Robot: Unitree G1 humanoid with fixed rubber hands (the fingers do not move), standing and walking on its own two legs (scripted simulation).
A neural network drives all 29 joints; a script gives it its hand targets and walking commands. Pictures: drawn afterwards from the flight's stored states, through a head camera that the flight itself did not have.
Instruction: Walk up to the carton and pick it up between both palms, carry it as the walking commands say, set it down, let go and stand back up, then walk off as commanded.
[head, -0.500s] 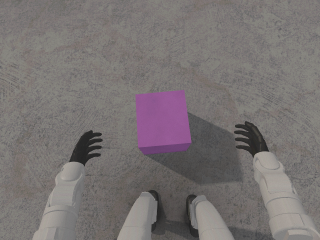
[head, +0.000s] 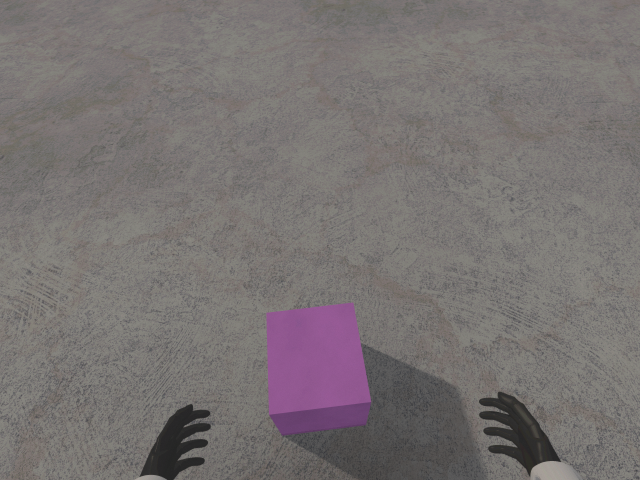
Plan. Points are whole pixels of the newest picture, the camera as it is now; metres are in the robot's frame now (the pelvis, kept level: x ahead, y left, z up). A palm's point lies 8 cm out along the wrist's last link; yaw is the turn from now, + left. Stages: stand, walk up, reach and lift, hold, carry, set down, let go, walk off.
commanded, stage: let go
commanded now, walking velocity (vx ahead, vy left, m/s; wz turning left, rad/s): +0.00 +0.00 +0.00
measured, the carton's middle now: (317, 370) +0.46 +0.06 -0.64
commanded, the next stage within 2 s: stand in 0.30 s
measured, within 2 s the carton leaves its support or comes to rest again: neither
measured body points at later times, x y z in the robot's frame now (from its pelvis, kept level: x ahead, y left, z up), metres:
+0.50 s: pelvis +0.01 +0.00 +0.00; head -0.03 +0.00 +0.44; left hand +0.12 +0.27 -0.11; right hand +0.13 -0.28 -0.10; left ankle -0.02 +0.13 -0.74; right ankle -0.05 -0.11 -0.74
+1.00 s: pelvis -0.04 +0.01 +0.00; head -0.10 +0.01 +0.45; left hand +0.04 +0.29 -0.12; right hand +0.01 -0.28 -0.12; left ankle -0.02 +0.13 -0.74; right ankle -0.05 -0.11 -0.74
